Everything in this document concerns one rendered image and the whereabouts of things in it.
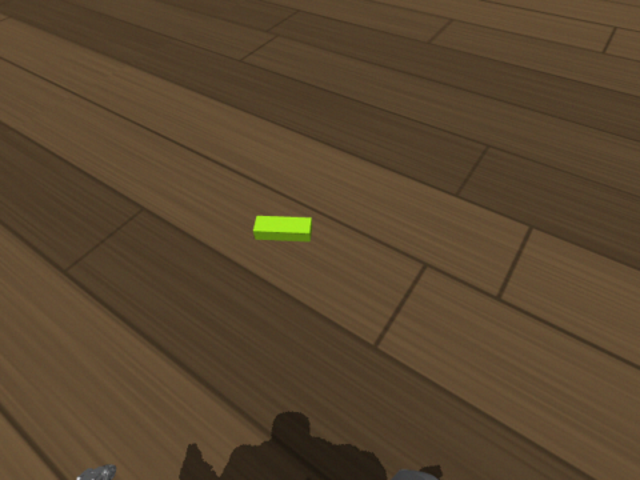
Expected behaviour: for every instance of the carton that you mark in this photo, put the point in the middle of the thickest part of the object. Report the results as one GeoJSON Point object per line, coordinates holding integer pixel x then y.
{"type": "Point", "coordinates": [283, 228]}

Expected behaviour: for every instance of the left robot hand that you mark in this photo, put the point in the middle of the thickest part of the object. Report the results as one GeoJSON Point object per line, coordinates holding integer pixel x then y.
{"type": "Point", "coordinates": [106, 472]}

